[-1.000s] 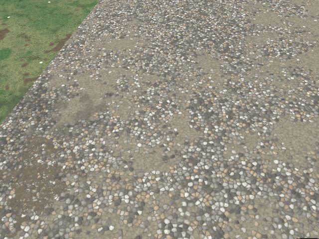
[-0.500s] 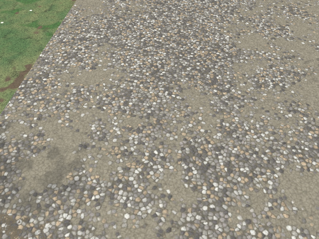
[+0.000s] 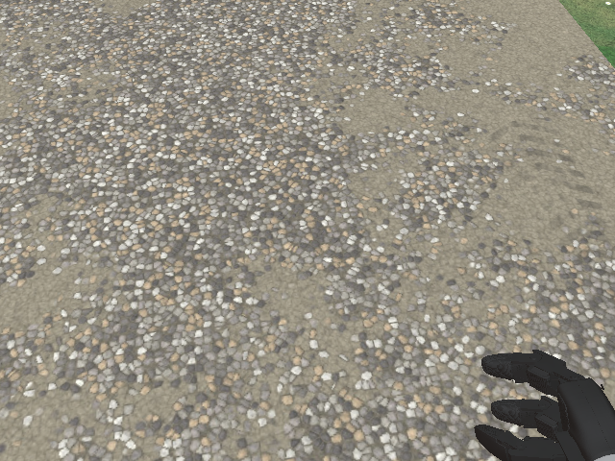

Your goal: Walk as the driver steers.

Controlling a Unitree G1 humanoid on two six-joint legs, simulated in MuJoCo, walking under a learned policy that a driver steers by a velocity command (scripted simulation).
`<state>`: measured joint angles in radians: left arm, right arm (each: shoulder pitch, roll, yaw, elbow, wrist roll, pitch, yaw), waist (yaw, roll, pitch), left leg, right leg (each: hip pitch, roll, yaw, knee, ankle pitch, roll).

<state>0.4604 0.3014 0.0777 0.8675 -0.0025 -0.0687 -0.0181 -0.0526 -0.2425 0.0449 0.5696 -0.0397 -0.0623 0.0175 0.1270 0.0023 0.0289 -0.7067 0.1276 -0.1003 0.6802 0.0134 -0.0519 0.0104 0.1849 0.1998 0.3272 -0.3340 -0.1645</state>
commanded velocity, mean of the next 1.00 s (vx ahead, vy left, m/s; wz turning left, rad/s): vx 0.20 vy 0.00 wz -0.19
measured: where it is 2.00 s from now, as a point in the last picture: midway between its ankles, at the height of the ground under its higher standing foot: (383, 408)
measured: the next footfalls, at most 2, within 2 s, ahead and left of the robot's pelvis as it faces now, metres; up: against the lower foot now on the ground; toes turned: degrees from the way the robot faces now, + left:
left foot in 0.10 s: +0.33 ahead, +0.17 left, +0.00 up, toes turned -9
right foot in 0.50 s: +0.37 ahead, -0.05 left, +0.00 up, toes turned -8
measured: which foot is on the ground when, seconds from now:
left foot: up 0.00-0.08, down 0.10-1.00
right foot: down 0.00-0.08, up 0.10-0.48, down 0.50-1.00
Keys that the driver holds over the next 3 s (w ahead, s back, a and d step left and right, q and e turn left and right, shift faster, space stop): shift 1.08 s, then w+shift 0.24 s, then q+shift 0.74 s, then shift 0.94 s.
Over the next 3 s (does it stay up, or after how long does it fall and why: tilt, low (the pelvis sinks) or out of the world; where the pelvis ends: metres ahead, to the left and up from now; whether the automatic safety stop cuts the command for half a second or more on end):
stays up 0.60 -0.04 0.01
